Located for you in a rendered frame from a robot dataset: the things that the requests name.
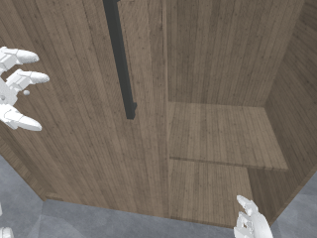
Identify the robot left upper arm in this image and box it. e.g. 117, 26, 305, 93
0, 227, 14, 238

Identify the wardrobe door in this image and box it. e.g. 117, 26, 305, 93
0, 120, 58, 194
0, 0, 170, 219

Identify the left robot hand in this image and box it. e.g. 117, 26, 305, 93
0, 47, 50, 131

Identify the handle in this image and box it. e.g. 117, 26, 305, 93
102, 0, 138, 120

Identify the right robot hand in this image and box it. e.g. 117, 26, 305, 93
234, 194, 273, 238

